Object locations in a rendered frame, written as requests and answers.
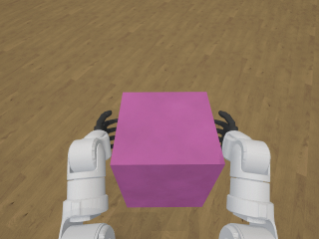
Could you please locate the right robot upper arm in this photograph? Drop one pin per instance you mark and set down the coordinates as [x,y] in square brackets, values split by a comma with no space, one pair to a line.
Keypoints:
[244,231]

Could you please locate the robot right forearm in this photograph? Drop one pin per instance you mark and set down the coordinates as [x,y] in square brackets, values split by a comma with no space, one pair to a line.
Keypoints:
[249,193]

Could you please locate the left robot upper arm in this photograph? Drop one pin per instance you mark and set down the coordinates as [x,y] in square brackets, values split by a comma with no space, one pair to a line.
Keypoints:
[90,231]

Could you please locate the robot left hand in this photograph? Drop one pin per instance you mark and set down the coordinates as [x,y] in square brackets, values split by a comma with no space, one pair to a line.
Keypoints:
[101,124]

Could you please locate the robot right hand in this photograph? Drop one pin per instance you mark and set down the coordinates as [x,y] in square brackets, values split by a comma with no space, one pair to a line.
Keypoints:
[229,126]

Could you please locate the robot left forearm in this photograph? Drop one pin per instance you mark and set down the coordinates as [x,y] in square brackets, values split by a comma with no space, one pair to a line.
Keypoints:
[86,171]

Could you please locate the carton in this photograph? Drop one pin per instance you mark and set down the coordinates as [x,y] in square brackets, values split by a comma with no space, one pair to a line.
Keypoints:
[166,151]

